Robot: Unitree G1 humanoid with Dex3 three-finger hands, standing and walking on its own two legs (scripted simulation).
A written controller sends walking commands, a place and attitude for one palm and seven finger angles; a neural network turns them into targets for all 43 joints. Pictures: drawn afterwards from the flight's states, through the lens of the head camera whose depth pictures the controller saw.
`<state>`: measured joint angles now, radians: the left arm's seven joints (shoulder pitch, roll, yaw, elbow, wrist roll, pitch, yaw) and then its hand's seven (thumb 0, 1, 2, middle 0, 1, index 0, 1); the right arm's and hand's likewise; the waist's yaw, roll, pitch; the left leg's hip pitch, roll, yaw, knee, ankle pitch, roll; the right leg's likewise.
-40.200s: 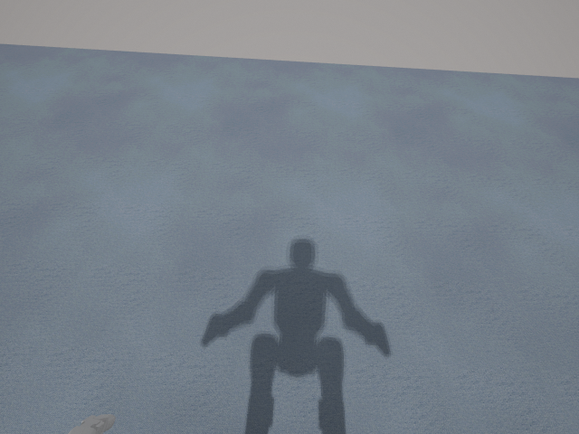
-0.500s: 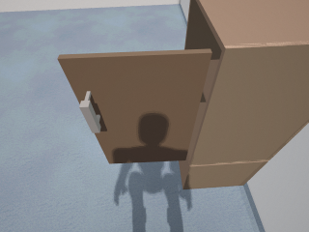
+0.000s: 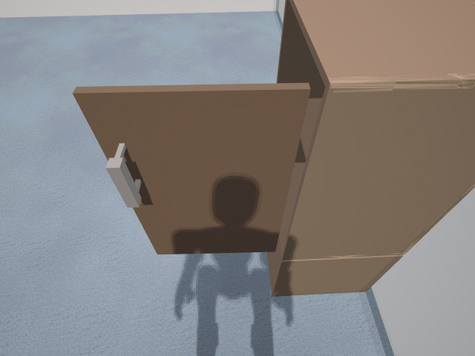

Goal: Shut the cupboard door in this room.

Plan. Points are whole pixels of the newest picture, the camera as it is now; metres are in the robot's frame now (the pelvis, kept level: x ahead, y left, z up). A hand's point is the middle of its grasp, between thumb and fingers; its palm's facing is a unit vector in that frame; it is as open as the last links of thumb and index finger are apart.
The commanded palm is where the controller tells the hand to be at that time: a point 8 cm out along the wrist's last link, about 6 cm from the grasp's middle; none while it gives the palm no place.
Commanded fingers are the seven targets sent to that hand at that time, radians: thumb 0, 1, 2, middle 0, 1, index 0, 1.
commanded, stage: come to a stop and stand still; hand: left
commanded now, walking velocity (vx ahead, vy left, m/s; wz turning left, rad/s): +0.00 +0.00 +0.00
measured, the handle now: (127, 175) +0.42 +0.25 +0.04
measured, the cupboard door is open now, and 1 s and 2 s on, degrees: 89 89 89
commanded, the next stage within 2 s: look again from close up in 0.34 s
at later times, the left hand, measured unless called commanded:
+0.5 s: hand out of the picture -0.01 +0.14 -0.17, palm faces +0.02 -0.98 -0.20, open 7.3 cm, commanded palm none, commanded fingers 0.00 0.90 0.90 -0.20 -0.30 -0.20 -0.30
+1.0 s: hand out of the picture -0.02 +0.14 -0.17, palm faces +0.03 -0.98 -0.19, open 7.3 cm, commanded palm none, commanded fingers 0.00 0.90 0.90 -0.20 -0.30 -0.20 -0.30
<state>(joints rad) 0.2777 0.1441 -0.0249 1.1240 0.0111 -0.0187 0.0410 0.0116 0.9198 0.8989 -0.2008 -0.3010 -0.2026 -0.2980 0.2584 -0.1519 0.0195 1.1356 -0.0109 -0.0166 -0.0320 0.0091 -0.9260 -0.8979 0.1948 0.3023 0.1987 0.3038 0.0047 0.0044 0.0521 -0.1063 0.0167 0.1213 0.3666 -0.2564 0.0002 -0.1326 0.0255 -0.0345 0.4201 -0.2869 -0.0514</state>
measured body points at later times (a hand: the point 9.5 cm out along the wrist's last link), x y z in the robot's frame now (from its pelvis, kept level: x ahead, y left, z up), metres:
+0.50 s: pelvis +0.00 -0.02 +0.00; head +0.02 -0.03 +0.45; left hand -0.01 +0.20 -0.16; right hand -0.01 -0.23 -0.17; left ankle -0.04 +0.11 -0.74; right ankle -0.04 -0.08 -0.74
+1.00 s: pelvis +0.00 -0.02 +0.00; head +0.02 -0.03 +0.45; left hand -0.02 +0.19 -0.16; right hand -0.02 -0.23 -0.17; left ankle -0.04 +0.11 -0.74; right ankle -0.04 -0.08 -0.74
